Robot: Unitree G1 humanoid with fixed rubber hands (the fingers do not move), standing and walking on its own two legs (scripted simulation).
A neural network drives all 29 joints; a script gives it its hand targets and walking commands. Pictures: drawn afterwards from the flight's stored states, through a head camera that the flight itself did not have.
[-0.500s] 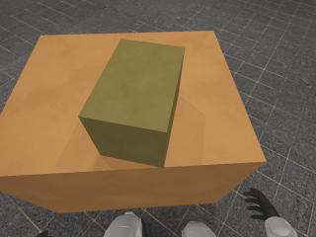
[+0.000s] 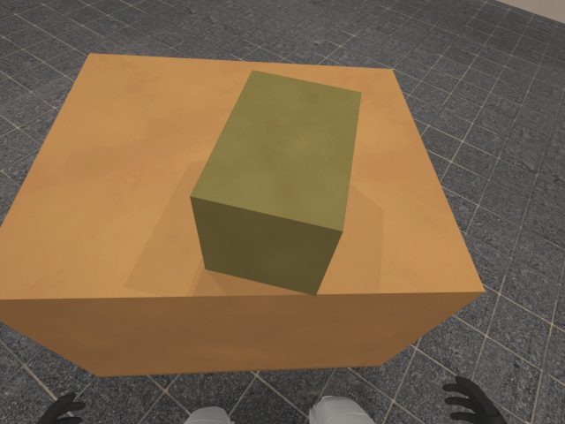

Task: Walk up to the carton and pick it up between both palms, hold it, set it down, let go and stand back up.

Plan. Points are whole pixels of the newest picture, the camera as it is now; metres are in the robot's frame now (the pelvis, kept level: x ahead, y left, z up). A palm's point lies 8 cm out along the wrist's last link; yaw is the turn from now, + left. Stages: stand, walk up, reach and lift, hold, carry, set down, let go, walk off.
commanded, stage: walk up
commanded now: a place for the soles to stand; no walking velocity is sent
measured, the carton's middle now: (283, 180) +0.50 +0.00 -0.01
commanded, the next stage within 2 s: reach and lift in 1.78 s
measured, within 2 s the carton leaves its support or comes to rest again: neither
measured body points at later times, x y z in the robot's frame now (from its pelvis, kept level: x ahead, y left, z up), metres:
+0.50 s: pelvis -0.03 -0.02 +0.02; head -0.03 -0.02 +0.47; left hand +0.08 +0.30 -0.09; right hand +0.08 -0.32 -0.09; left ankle +0.02 +0.13 -0.72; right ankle +0.00 -0.15 -0.72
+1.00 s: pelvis -0.02 -0.02 +0.03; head +0.00 +0.00 +0.48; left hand +0.05 +0.29 -0.11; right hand +0.09 -0.31 -0.09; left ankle +0.02 +0.13 -0.72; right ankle +0.00 -0.15 -0.72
